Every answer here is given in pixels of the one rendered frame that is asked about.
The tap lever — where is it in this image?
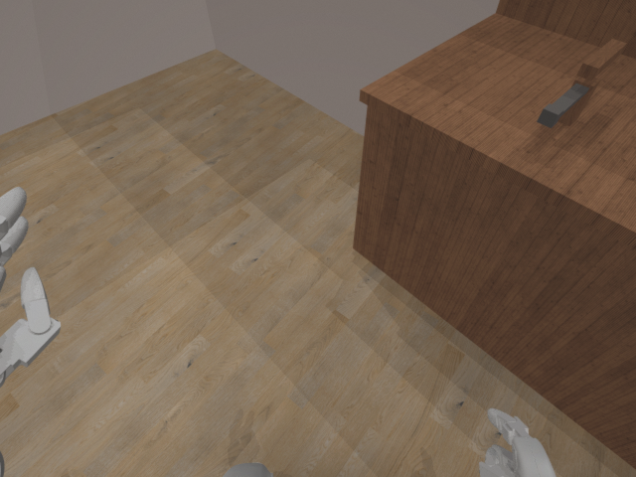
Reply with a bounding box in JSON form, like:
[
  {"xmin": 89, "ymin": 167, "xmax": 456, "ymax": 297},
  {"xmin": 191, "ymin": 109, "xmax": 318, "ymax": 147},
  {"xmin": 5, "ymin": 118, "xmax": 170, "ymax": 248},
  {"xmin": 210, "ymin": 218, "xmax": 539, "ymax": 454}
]
[{"xmin": 537, "ymin": 83, "xmax": 589, "ymax": 128}]

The robot left hand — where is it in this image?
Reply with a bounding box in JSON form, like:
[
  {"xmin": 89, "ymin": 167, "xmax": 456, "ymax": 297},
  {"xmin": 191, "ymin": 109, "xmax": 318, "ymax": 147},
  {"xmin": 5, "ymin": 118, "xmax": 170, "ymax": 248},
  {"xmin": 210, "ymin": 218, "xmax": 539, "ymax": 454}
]
[{"xmin": 0, "ymin": 187, "xmax": 61, "ymax": 388}]

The counter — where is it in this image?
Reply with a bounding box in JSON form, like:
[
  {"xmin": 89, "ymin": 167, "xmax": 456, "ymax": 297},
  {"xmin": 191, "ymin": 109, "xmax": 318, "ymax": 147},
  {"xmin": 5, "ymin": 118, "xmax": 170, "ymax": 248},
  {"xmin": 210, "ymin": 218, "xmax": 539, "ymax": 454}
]
[{"xmin": 353, "ymin": 0, "xmax": 636, "ymax": 469}]

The robot right hand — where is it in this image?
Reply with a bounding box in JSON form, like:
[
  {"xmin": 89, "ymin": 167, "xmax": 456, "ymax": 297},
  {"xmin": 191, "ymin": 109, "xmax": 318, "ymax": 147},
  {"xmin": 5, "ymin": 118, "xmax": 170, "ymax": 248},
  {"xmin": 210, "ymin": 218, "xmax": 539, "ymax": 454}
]
[{"xmin": 479, "ymin": 408, "xmax": 556, "ymax": 477}]

